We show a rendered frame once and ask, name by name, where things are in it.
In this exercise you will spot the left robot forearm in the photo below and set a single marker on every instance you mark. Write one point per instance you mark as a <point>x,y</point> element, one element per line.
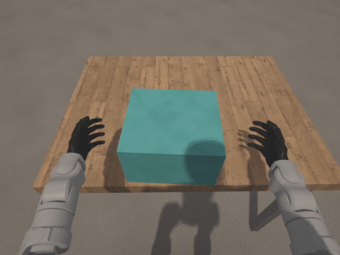
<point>50,230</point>

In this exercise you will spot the robot right hand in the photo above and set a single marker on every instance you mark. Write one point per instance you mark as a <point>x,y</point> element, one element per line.
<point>274,147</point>

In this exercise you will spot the robot left hand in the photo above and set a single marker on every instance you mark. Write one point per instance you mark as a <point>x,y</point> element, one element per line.
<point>80,138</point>

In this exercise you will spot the carton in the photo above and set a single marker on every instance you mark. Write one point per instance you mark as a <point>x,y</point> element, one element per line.
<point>172,136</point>

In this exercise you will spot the right robot forearm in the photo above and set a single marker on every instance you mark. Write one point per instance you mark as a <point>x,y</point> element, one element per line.
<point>306,227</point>

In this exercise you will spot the table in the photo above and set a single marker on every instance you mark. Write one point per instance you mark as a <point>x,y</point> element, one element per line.
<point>248,88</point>

